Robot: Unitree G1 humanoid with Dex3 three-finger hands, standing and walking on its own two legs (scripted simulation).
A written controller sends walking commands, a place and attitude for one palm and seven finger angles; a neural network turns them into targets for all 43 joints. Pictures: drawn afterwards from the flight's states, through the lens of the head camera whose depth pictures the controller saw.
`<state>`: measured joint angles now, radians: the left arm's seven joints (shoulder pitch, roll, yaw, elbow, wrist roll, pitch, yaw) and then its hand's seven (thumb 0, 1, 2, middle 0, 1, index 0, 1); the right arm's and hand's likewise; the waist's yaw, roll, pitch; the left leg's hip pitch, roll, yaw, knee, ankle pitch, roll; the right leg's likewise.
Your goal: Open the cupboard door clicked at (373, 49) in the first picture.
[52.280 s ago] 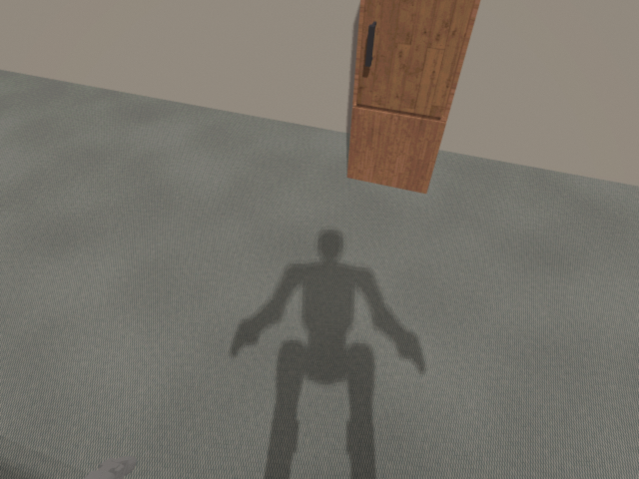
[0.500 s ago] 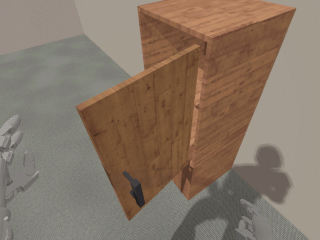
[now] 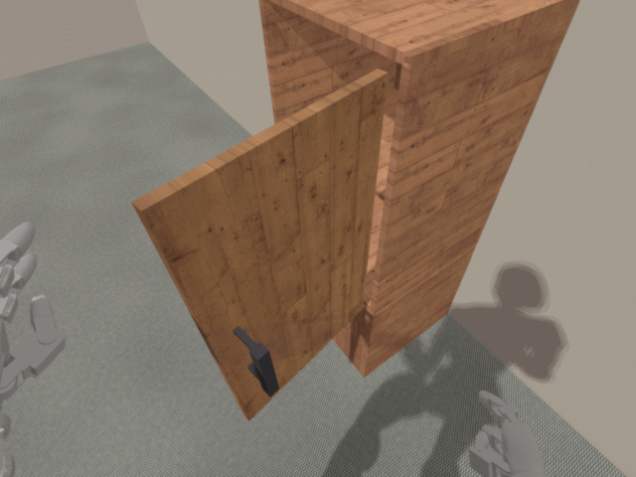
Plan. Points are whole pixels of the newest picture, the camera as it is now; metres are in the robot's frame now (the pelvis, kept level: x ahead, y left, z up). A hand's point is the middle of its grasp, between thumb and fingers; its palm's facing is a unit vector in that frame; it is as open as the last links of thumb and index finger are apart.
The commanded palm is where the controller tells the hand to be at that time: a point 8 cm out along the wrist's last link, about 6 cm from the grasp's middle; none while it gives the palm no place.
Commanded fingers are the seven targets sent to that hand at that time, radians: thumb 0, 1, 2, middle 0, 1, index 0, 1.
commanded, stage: step back with the hand held close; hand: left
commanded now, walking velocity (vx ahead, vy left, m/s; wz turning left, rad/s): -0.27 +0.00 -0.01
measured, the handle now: (256, 362) +0.30 +0.13 -0.09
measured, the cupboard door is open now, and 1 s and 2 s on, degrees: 100 100 100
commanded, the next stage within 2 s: stop stepping back and stand still in 0.92 s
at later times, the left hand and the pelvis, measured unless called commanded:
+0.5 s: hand out of the picture +0.12 +0.30 +0.15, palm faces +0.37 -0.78 -0.51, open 7.4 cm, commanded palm +0.06 +0.34 +0.17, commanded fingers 0.00 0.90 0.90 -0.20 -0.30 -0.20 -0.30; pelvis -0.08 +0.03 -0.01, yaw +1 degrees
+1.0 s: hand out of the picture +0.03 +0.30 +0.16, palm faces +0.42 -0.79 -0.44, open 7.5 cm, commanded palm -0.05 +0.33 +0.17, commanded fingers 0.00 0.90 0.90 -0.20 -0.30 -0.20 -0.30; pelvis -0.19 +0.03 -0.01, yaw +0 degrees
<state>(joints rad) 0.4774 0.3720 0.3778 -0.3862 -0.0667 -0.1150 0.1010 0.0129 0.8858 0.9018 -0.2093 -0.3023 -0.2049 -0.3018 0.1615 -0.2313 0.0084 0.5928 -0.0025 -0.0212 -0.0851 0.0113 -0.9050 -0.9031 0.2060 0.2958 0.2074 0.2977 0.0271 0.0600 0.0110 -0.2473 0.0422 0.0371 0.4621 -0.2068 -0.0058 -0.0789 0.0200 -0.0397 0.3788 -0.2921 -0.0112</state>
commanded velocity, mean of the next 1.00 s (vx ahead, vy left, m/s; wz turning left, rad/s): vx -0.32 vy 0.00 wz -0.03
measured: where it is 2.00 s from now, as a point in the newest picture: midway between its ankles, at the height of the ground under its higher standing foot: outside the picture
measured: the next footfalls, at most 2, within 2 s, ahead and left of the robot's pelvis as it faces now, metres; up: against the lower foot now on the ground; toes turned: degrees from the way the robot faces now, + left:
left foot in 0.76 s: -0.02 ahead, +0.12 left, +0.00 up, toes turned +4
right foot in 1.14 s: -0.37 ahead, -0.07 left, +0.00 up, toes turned -6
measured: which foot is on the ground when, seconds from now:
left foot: down 0.00-0.64, up 0.66-0.74, down 0.76-1.00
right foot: down 0.00-0.78, up 0.80-1.00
